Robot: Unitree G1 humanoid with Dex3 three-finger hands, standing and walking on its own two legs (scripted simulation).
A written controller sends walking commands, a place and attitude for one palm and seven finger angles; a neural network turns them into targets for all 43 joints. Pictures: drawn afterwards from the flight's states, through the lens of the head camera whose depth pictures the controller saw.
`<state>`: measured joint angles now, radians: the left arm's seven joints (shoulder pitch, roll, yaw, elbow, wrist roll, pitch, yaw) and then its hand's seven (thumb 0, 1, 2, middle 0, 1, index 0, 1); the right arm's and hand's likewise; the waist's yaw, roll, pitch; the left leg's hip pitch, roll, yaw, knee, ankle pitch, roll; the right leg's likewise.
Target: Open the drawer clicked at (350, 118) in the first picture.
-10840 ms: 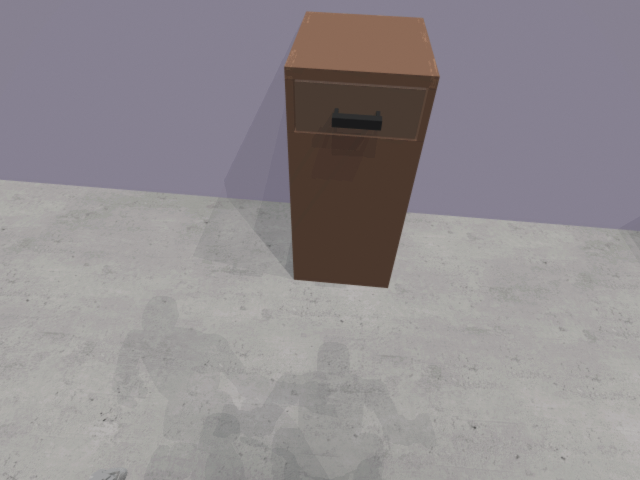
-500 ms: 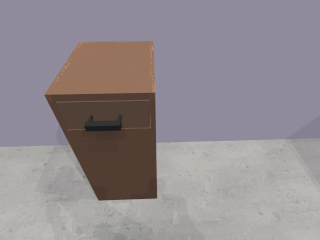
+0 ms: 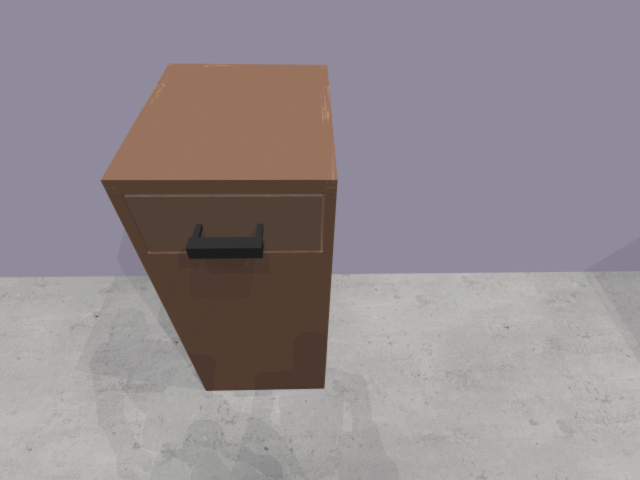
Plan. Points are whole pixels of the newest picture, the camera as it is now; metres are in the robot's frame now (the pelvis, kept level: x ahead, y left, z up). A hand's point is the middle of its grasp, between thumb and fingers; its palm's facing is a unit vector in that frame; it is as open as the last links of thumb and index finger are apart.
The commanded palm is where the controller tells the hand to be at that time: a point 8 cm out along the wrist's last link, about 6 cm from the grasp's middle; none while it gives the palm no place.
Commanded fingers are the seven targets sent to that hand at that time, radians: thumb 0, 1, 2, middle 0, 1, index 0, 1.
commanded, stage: come to a stop and stand still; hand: left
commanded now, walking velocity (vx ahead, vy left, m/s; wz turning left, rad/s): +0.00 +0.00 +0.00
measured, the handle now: (227, 238) +0.50 +0.20 -0.02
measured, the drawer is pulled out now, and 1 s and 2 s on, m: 0.00 0.00 0.00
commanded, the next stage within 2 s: look again from close up in 0.08 s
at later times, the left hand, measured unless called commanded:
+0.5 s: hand out of the picture -0.02 +0.17 -0.18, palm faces +0.03 -0.97 -0.23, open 7.4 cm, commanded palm none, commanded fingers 0.00 0.90 0.90 -0.20 -0.30 -0.20 -0.30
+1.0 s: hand (184, 471) +0.15 +0.18 -0.05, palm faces -0.02 -0.66 -0.75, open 7.5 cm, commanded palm +0.10 +0.19 -0.04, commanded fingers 0.00 0.64 0.79 -0.22 -0.47 -0.22 -0.47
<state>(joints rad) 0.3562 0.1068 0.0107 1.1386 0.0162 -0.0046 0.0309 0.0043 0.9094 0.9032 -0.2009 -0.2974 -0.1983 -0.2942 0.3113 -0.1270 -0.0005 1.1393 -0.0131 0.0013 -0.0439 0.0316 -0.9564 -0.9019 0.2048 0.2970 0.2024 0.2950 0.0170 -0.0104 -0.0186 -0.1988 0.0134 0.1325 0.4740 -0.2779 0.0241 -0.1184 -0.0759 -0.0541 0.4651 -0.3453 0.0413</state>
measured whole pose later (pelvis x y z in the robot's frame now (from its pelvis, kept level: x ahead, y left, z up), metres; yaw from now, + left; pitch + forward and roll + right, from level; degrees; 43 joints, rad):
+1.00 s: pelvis -0.02 -0.04 -0.01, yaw +1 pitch +4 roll +2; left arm 0.40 0.28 -0.06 0.13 0.39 0.08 0.26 0.04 0.87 0.87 -0.21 -0.34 -0.21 -0.34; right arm 0.24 -0.26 -0.03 0.82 0.01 -0.22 -0.08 0.01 -0.92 -0.90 0.20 0.30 0.20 0.29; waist 0.01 0.07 -0.06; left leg -0.38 0.04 0.08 0.58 -0.27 -0.03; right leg -0.33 -0.05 -0.07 0.67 -0.41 -0.02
